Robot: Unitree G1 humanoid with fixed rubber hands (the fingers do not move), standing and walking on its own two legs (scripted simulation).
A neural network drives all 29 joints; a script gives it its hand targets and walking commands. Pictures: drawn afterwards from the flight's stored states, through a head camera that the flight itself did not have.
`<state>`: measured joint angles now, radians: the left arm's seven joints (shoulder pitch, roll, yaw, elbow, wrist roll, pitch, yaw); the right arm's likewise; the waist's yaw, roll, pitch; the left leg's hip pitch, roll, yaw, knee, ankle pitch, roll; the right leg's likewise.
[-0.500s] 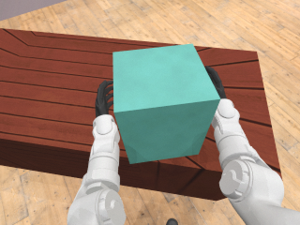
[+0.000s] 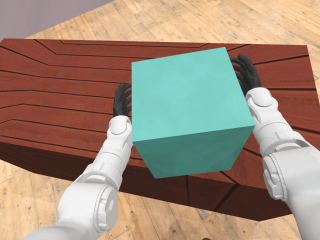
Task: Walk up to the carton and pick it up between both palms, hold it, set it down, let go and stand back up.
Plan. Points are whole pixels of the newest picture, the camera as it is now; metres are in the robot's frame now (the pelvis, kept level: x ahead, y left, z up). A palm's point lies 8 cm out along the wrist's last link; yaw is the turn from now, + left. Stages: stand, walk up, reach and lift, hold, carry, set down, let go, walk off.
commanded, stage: set down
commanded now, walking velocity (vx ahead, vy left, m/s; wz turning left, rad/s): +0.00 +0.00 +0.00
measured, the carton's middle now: (185, 121) +0.42 +0.05 +0.02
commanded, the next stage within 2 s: none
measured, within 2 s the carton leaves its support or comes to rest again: neither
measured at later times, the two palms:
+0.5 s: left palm (105, 97) +0.39 +0.22 +0.12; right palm (281, 64) +0.51 -0.13 +0.14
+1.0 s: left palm (90, 84) +0.39 +0.23 +0.17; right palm (296, 50) +0.50 -0.14 +0.18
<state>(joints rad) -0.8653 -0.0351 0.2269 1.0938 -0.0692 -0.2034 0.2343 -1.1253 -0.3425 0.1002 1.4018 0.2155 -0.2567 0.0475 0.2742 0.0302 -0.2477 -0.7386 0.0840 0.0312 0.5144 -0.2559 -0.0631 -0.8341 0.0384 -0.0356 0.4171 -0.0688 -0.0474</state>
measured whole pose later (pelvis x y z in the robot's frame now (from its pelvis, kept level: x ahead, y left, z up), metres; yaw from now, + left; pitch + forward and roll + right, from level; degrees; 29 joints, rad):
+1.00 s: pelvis -0.02 -0.02 +0.01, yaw +3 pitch +16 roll +0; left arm -0.94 0.10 0.21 0.63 -0.14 0.46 0.27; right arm -1.17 -0.51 0.12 1.11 0.37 0.24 0.14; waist 0.21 0.01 -0.16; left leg -0.51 0.08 -0.02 0.43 -0.20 -0.08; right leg -0.61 0.03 -0.08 0.37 -0.05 -0.07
